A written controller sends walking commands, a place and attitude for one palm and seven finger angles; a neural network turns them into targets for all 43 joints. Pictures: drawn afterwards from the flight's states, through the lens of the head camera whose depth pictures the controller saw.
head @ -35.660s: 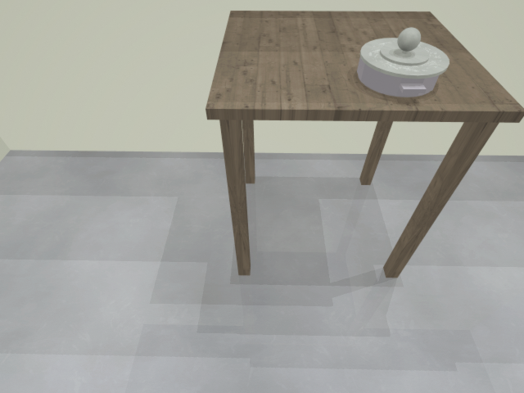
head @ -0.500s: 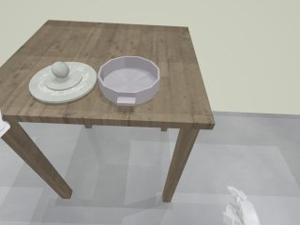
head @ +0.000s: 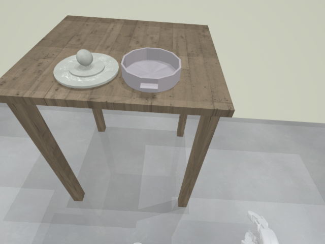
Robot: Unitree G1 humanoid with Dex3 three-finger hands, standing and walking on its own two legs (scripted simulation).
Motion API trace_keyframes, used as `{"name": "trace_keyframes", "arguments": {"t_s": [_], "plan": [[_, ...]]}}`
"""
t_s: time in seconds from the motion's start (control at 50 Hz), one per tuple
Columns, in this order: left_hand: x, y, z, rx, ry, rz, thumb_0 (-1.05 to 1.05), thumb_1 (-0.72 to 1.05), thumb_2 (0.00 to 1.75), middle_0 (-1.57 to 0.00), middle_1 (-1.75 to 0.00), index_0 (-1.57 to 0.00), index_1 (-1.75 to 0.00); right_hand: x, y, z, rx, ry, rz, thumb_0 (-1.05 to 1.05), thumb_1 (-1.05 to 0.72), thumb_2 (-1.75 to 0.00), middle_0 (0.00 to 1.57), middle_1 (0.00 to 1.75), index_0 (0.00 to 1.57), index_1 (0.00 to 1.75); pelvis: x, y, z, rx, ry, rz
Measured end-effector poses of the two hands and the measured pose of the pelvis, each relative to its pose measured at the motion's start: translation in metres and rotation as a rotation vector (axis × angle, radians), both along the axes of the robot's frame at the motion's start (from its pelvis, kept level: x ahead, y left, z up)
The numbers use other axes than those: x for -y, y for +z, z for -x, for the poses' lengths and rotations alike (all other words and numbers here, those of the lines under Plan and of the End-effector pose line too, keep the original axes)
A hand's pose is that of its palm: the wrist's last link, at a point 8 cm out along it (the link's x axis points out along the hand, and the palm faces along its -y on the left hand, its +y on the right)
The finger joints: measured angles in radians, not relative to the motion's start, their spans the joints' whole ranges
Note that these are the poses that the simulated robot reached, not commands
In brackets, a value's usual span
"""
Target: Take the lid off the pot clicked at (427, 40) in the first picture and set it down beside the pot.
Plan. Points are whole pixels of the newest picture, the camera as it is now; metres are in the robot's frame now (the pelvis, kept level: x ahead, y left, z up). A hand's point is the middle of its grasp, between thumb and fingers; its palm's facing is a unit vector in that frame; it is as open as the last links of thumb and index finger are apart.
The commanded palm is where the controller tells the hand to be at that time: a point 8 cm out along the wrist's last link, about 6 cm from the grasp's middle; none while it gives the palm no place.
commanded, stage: step back with the hand held close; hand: left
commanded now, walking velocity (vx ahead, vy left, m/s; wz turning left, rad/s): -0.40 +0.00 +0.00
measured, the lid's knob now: (84, 57) +0.62 +0.29 +0.14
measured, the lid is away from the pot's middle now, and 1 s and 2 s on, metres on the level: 0.22 0.22 0.22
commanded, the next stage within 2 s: stop stepping back and stand still in 0.28 s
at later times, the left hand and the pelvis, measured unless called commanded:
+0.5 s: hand out of the picture +0.08 +0.25 +0.29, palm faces +0.42 -0.84 -0.36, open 7.4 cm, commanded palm +0.00 +0.30 +0.31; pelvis -0.15 +0.03 +0.00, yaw -3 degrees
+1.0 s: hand out of the picture -0.04 +0.27 +0.29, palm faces +0.45 -0.83 -0.32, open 7.4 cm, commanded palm -0.10 +0.33 +0.31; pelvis -0.24 +0.06 +0.01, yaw -2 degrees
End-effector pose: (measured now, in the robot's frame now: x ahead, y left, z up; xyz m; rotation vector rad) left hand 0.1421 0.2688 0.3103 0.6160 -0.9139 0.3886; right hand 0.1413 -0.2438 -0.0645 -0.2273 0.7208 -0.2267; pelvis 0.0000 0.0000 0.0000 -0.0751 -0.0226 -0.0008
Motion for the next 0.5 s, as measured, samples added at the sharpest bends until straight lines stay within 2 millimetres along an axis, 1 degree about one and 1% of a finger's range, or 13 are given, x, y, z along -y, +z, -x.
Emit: {"name": "trace_keyframes", "arguments": {"t_s": [0.06,0.12,0.18,0.24,0.3,0.34,0.36,0.38,0.4,0.42,0.44,0.46,0.5], "plan": [[-0.011,0.008,0.012,0.039,0.028,0.049,0.01,0.88,0.90,-0.22,-0.30,-0.22,-0.30,-0.009,0.004,0.011,0.008,0.020,-0.020,0.01,-0.90,-0.90,0.20,0.30,0.20,0.30,0.000,0.005,0.016,-0.009,0.004,0.011],[-0.014,0.010,0.022,0.032,0.030,0.090,0.01,0.89,0.90,-0.21,-0.30,-0.22,-0.30,-0.016,0.008,0.020,0.022,0.039,-0.045,0.02,-0.90,-0.90,0.20,0.30,0.20,0.30,0.001,0.009,0.030,-0.025,-0.002,0.016],[-0.005,0.005,0.035,0.004,0.007,0.073,0.01,0.89,0.90,-0.21,-0.30,-0.21,-0.30,-0.020,0.008,0.029,0.042,0.060,-0.062,0.01,-0.90,-0.90,0.20,0.30,0.20,0.30,0.005,0.006,0.047,-0.051,-0.018,-0.019],[0.010,0.002,0.049,-0.016,-0.067,0.026,0.01,0.89,0.90,-0.21,-0.30,-0.21,-0.30,-0.019,0.006,0.043,0.032,0.058,-0.048,0.01,-0.90,-0.90,0.20,0.30,0.21,0.30,0.000,0.004,0.065,-0.031,-0.047,-0.016],[0.012,0.005,0.065,-0.006,-0.118,-0.018,0.01,0.89,0.90,-0.21,-0.30,-0.21,-0.30,-0.017,0.010,0.065,-0.002,0.013,-0.028,0.01,-0.90,-0.90,0.20,0.30,0.21,0.30,-0.007,0.008,0.074,-0.024,-0.054,-0.032],[0.005,0.006,0.073,0.027,-0.128,-0.032,0.01,0.89,0.90,-0.21,-0.30,-0.22,-0.30,-0.015,0.012,0.079,-0.005,-0.009,0.004,0.01,-0.90,-0.90,0.20,0.30,0.21,0.30,-0.013,0.005,0.082,-0.025,-0.049,-0.032],[0.000,0.005,0.077,0.048,-0.129,-0.039,0.01,0.88,0.90,-0.21,-0.30,-0.22,-0.30,-0.014,0.011,0.085,0.004,-0.017,0.023,0.01,-0.90,-0.90,0.20,0.30,0.21,0.30,-0.018,0.001,0.087,-0.029,-0.043,-0.015],[-0.005,0.004,0.080,0.063,-0.131,-0.040,0.01,0.88,0.90,-0.21,-0.30,-0.22,-0.30,-0.014,0.010,0.092,0.003,-0.030,0.032,0.01,-0.90,-0.90,0.20,0.30,0.21,0.30,-0.021,-0.001,0.096,-0.026,-0.039,-0.022],[-0.010,-0.003,0.076,0.035,-0.149,-0.004,0.01,0.89,0.90,-0.21,-0.30,-0.22,-0.30,-0.013,0.007,0.101,0.006,-0.023,0.034,0.01,-0.90,-0.90,0.20,0.30,0.21,0.30,-0.024,-0.002,0.106,-0.031,-0.034,-0.025],[-0.015,-0.011,0.072,-0.027,-0.156,0.045,0.01,0.89,0.90,-0.21,-0.30,-0.22,-0.30,-0.014,0.007,0.110,0.000,-0.020,0.023,0.01,-0.90,-0.90,0.20,0.30,0.20,0.30,-0.026,-0.001,0.117,-0.023,-0.035,-0.028],[-0.018,-0.015,0.073,-0.066,-0.151,0.064,0.01,0.89,0.90,-0.21,-0.30,-0.22,-0.30,-0.015,0.008,0.120,-0.001,-0.026,0.016,0.01,-0.90,-0.90,0.20,0.30,0.20,0.30,-0.027,0.000,0.127,-0.017,-0.038,-0.030],[-0.021,-0.017,0.078,-0.089,-0.142,0.063,0.01,0.89,0.90,-0.21,-0.30,-0.22,-0.30,-0.016,0.010,0.131,0.003,-0.035,0.010,0.01,-0.90,-0.90,0.20,0.30,0.20,0.30,-0.027,0.001,0.135,-0.017,-0.042,-0.028],[-0.022,-0.017,0.096,-0.119,-0.123,0.034,0.01,0.89,0.90,-0.21,-0.30,-0.21,-0.30,-0.019,0.016,0.153,0.010,-0.058,-0.005,0.01,-0.90,-0.90,0.20,0.30,0.20,0.30,-0.025,0.004,0.149,-0.023,-0.052,-0.021]]}}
